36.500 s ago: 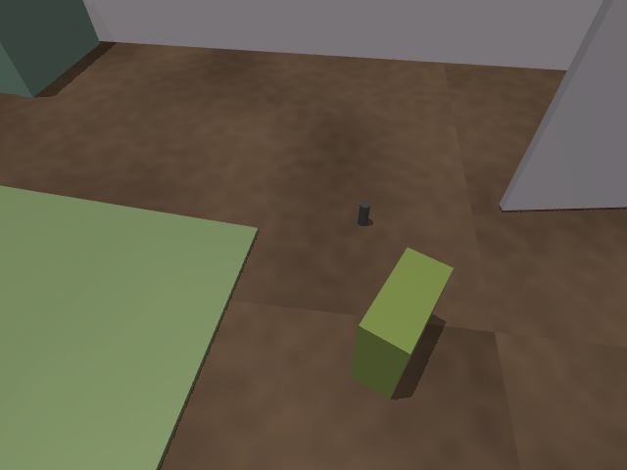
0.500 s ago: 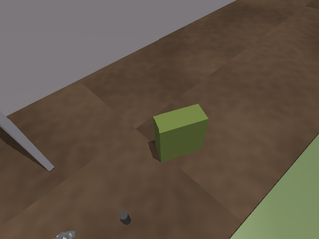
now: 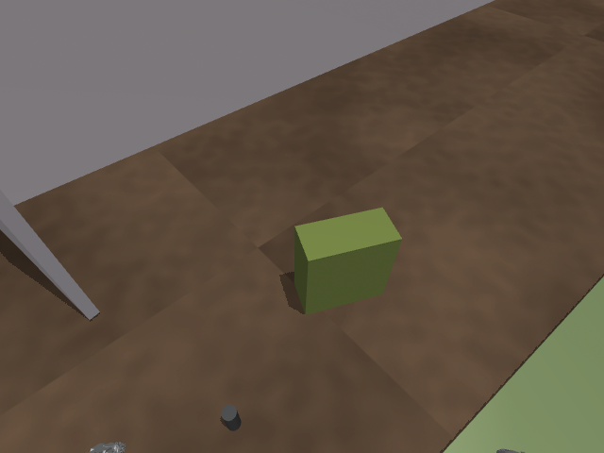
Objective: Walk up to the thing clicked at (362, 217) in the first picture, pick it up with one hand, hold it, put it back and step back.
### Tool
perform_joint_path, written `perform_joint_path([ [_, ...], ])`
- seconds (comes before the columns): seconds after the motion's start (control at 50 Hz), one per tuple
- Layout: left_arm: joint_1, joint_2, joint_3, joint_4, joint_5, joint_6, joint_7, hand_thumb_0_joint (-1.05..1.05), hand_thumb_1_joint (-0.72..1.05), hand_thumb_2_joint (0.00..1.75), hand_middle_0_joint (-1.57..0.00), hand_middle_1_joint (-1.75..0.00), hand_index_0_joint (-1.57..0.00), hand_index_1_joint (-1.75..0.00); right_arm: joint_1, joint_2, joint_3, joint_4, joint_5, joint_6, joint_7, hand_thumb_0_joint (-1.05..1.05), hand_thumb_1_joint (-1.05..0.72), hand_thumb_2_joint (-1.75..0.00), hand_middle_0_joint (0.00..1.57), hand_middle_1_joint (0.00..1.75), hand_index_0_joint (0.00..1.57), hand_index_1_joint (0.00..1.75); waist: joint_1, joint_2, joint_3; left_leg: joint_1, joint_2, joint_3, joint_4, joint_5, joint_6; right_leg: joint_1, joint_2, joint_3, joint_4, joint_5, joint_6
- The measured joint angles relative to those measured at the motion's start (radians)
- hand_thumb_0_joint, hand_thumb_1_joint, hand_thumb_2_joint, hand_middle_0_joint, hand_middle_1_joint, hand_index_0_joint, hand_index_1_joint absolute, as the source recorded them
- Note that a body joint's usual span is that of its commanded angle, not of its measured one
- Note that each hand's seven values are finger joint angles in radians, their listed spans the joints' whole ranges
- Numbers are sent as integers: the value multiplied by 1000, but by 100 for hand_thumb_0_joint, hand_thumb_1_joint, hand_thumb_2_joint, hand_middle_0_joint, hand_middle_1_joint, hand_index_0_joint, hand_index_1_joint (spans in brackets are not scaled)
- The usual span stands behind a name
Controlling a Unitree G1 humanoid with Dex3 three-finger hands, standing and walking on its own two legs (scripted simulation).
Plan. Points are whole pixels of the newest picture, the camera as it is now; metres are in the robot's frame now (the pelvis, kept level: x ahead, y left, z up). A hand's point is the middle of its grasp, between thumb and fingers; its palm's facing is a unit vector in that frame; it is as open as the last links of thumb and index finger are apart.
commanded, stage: walk up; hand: left
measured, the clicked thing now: (231, 418) +0.34 +0.22 -0.72
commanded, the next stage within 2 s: stand in 0.66 s
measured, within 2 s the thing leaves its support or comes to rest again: neither
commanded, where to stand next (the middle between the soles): +0.02 -0.01 m, yaw +2 degrees
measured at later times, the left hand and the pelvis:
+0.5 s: hand out of the picture +0.05 +0.24 -0.16, palm faces +0.05 -0.95 -0.32, open 7.4 cm; pelvis -0.01 -0.01 +0.00, yaw +2 degrees
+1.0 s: hand out of the picture +0.08 +0.23 -0.15, palm faces +0.03 -0.94 -0.35, open 7.4 cm; pelvis +0.01 -0.02 +0.00, yaw +2 degrees
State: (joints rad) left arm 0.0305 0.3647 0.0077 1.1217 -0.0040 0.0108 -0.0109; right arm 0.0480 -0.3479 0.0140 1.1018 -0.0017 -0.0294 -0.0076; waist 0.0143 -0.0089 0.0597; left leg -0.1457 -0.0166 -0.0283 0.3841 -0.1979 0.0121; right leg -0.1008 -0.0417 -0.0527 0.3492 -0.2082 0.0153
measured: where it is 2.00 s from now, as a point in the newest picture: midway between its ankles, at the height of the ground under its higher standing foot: outside the picture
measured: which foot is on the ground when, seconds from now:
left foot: down 0.00-1.00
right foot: down 0.00-1.00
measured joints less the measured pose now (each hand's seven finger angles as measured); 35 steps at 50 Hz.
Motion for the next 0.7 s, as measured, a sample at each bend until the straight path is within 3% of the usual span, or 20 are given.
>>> perform_joint_path([
  [0.7, 60, -19, 25, 7, 13, -7, 2, 1, 90, 90, -20, -30, -20, -30, 48, 1, -7, 35, -9, 18, 2, 0, -90, -90, 20, 30, 20, 30, -2, 11, -3, -16, 7, -57, -15, 18, -24, 7, 11, -55, -19, 2, -12],
])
